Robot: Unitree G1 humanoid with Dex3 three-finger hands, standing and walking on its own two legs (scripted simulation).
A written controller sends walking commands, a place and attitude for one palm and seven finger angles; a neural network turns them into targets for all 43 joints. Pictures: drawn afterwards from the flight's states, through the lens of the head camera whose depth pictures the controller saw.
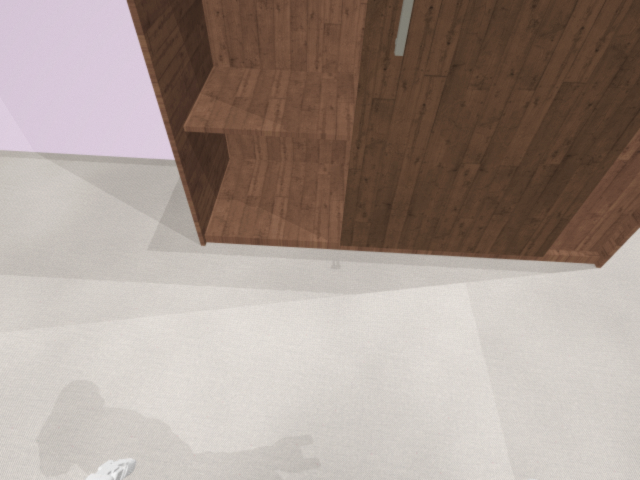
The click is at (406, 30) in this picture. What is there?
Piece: wardrobe's sliding door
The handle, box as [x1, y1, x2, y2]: [394, 0, 413, 55]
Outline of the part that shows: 413,0 403,0 397,37 395,40 395,55 402,55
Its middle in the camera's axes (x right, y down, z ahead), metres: +0.19 -0.52 +0.89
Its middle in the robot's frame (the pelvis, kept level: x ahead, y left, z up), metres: +1.05 -0.12 +0.16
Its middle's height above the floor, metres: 0.93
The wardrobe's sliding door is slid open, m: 0.56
